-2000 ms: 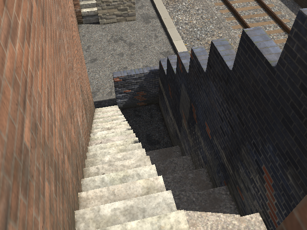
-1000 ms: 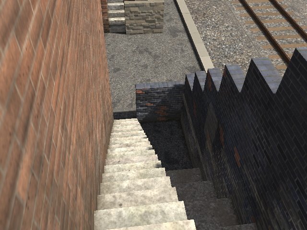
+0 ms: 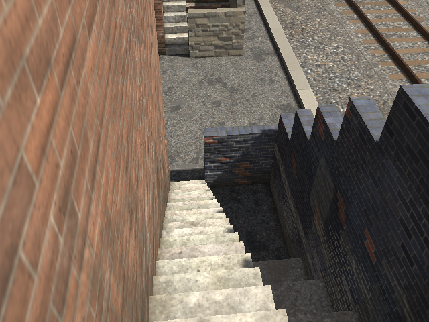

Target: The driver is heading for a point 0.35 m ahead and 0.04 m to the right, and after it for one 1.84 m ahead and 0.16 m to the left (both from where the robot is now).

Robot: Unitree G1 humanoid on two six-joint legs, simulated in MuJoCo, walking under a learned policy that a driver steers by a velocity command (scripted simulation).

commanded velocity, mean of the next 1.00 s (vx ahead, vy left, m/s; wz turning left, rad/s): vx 0.23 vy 0.00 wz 0.00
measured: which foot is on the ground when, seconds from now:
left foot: down 0.00-0.36, up 0.38-0.64, down 0.66-1.00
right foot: up 0.00-0.32, down 0.34-1.00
